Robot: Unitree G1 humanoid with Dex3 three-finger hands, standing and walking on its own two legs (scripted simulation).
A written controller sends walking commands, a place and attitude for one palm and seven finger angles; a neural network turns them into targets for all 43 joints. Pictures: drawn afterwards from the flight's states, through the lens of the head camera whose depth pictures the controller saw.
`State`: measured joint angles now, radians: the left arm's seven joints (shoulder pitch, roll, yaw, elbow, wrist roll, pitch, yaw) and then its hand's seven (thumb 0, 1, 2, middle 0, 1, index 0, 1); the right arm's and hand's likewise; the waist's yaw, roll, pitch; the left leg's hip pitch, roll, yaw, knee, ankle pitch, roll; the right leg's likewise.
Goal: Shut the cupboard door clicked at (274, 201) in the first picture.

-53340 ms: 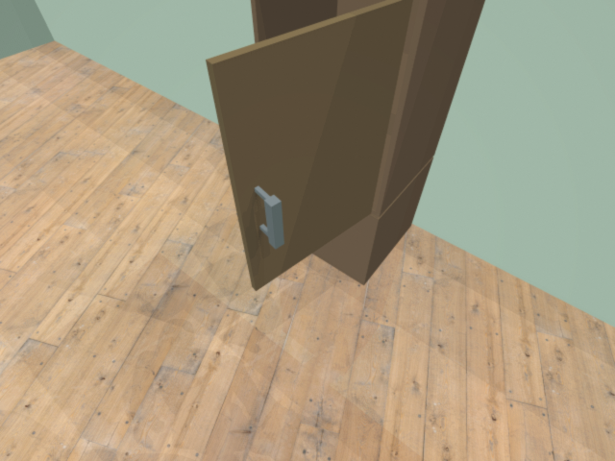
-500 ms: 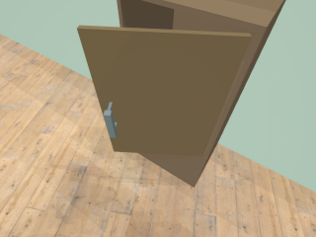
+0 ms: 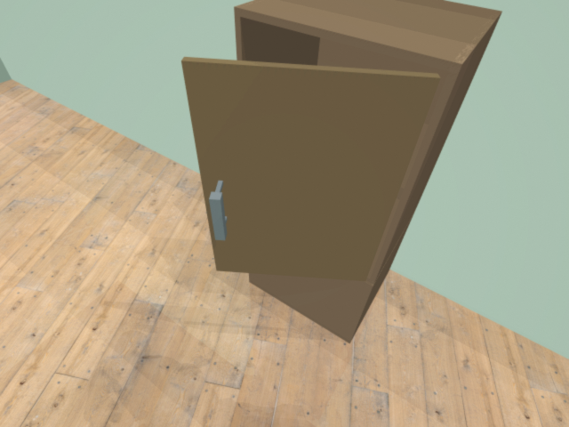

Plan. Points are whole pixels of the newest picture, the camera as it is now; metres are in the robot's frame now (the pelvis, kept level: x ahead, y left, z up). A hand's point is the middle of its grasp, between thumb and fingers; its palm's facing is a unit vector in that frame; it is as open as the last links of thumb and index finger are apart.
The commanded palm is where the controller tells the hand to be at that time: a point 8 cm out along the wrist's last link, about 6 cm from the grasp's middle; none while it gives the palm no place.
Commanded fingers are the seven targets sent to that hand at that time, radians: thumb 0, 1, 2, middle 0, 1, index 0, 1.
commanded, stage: come to a stop and stand still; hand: left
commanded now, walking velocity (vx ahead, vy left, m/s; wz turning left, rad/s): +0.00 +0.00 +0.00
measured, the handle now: (220, 210) +0.57 +0.17 -0.07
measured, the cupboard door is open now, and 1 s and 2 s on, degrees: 30 30 30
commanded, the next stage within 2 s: look again from close up in 0.42 s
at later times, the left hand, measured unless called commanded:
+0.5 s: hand out of the picture +0.00 +0.23 -0.17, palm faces -0.02 -0.96 -0.26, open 7.3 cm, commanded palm none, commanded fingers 0.00 0.90 0.90 -0.20 -0.30 -0.20 -0.30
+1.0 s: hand out of the picture +0.07 +0.23 -0.16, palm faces -0.03 -0.96 -0.29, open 7.3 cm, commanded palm none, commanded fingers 0.00 0.90 0.90 -0.20 -0.30 -0.20 -0.30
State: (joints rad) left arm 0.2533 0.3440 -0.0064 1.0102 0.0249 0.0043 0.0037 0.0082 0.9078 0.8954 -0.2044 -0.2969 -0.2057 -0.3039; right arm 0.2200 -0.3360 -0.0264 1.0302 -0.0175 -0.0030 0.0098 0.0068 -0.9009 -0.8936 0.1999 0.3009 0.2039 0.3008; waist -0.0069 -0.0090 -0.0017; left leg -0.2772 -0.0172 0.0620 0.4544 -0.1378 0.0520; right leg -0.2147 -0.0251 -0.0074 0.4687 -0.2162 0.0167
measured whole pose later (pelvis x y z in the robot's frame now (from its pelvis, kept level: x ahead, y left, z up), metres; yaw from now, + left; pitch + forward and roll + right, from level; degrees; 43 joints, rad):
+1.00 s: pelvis +0.03 +0.00 +0.01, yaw +0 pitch -1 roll +0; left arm 0.22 0.30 -0.01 1.09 0.02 -0.01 0.02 0.01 0.91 0.90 -0.20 -0.30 -0.21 -0.30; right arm 0.13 -0.29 -0.02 1.12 0.00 -0.02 0.00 0.01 -0.90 -0.89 0.20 0.30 0.20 0.30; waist 0.00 -0.02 0.04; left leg -0.21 -0.03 0.06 0.37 -0.14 0.05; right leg -0.14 -0.03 0.00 0.37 -0.21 0.03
